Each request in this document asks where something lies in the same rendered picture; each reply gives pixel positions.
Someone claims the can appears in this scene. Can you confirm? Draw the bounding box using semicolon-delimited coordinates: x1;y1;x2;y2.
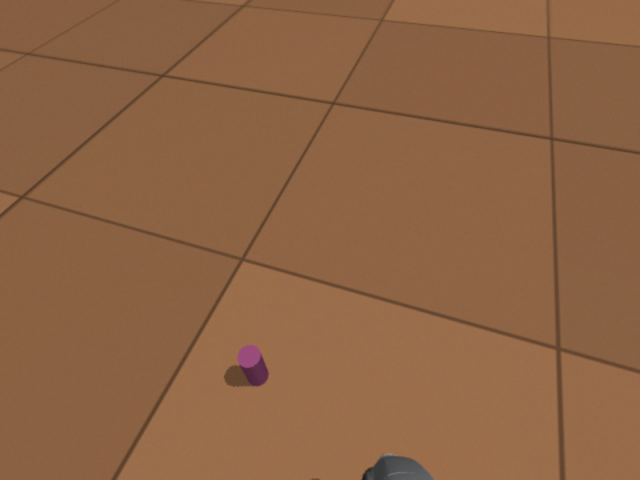
237;345;268;386

